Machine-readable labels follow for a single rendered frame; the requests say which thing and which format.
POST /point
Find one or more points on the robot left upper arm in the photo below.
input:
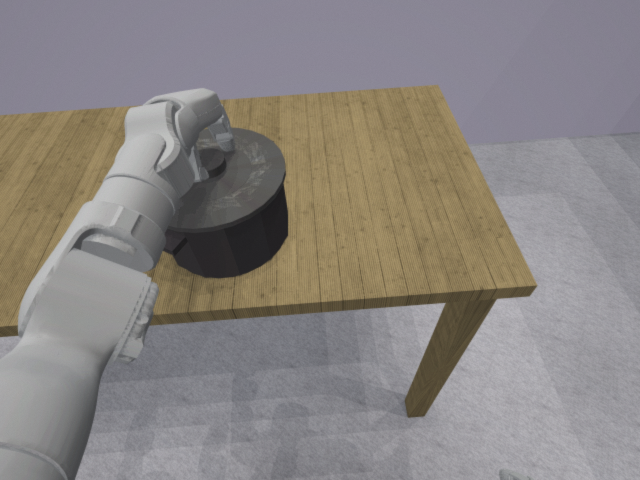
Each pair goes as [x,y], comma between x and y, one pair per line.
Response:
[93,312]

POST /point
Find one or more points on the pot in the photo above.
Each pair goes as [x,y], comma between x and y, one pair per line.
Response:
[235,250]

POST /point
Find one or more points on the table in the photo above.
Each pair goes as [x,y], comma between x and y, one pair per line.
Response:
[387,207]

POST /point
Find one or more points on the lid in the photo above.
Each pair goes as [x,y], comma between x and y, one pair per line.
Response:
[254,175]

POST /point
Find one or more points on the knob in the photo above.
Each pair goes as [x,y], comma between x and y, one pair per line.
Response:
[213,160]

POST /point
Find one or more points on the robot left forearm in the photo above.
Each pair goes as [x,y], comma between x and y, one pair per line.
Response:
[126,221]

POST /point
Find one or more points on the left robot hand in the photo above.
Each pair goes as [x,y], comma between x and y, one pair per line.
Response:
[211,114]

